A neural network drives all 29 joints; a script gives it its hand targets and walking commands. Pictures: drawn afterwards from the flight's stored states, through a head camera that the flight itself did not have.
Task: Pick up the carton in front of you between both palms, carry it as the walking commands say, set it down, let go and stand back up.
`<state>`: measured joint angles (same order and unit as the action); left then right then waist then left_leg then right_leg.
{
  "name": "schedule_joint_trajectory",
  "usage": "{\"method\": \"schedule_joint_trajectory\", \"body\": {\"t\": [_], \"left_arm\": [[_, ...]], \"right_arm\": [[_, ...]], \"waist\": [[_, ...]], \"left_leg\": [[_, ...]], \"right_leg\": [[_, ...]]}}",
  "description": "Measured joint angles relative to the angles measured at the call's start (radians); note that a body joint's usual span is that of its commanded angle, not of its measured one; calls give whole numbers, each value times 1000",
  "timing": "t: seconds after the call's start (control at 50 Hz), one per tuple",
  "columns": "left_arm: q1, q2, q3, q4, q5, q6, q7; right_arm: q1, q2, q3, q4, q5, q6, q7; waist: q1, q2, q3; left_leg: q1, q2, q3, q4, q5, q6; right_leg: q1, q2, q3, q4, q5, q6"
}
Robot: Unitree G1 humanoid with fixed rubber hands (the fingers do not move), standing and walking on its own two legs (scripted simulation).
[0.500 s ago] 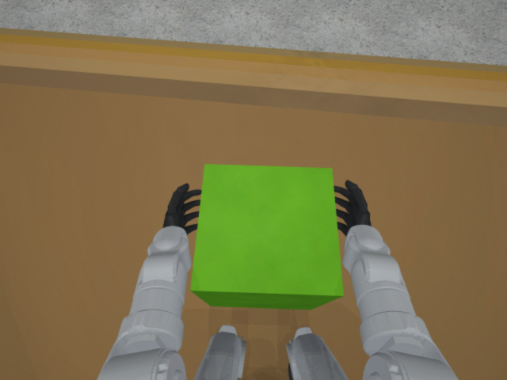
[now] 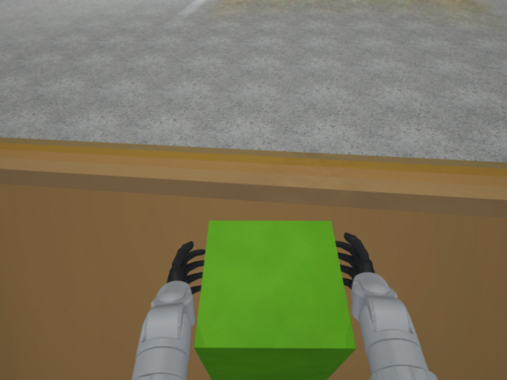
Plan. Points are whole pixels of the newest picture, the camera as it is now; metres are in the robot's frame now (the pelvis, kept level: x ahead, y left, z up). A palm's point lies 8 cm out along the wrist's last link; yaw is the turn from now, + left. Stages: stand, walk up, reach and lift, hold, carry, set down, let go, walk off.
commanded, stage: reach and lift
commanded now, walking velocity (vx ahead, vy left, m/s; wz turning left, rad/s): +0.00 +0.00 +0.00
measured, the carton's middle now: (269, 305) +0.28 +0.00 -0.07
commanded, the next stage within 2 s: hold in 1.04 s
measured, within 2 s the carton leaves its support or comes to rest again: neither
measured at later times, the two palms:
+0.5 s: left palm (174, 283) +0.28 +0.15 +0.03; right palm (366, 274) +0.28 -0.15 +0.04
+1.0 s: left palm (175, 277) +0.28 +0.15 +0.04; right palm (368, 267) +0.29 -0.15 +0.05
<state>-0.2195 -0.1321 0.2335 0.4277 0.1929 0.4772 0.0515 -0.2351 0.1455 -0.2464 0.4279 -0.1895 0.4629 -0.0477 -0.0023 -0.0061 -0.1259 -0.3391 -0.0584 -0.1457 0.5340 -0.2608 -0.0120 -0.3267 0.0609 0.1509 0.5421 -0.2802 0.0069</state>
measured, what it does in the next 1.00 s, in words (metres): stands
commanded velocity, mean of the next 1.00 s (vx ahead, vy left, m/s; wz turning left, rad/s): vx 0.00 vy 0.00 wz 0.00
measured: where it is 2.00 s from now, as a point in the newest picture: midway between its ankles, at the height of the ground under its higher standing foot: outside the picture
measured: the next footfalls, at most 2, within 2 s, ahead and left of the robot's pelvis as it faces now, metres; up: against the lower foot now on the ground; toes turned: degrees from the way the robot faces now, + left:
none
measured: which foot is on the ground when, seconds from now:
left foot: down 0.00-1.00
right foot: down 0.00-1.00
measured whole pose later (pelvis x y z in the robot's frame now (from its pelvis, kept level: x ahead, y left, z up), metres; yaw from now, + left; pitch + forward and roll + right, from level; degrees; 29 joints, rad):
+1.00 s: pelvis +0.00 +0.00 +0.01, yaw +0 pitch -5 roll +0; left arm -0.24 -0.15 0.21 0.29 0.27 0.70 0.01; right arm -0.27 0.15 -0.24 0.30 -0.28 0.67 0.00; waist 0.00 -0.01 -0.02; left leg -0.09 -0.04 -0.14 0.38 -0.20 -0.01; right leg -0.08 0.04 0.14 0.38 -0.22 0.00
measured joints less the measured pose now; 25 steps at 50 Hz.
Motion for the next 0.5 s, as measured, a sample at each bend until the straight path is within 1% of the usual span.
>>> {"method": "schedule_joint_trajectory", "body": {"t": [0.08, 0.18, 0.28, 0.5], "left_arm": [[3, -11, -2, -38, 32, 71, -9], [-44, -19, 32, -18, 80, 128, -32], [-77, -25, 55, -18, 99, 143, -42], [-104, -28, 61, -40, 102, 149, -48]], "right_arm": [[-6, 1, -3, -26, -30, 67, 19], [-54, 13, -40, -3, -82, 121, 38], [-87, 22, -67, -3, -103, 133, 47], [-107, 28, -80, -33, -111, 138, 53]], "waist": [[0, 0, 22], [1, -1, 59], [1, -2, 95], [1, -3, 123]], "left_leg": [[100, 5, -1, -63, 25, 1], [151, 7, 0, -76, 36, 1], [151, 6, 2, -63, 39, 0], [157, 5, 7, -74, 49, 3]], "right_leg": [[99, -5, 1, -62, 25, -2], [150, -5, 0, -75, 36, -2], [151, -5, -3, -64, 40, -1], [158, -10, -4, -76, 50, 3]]}}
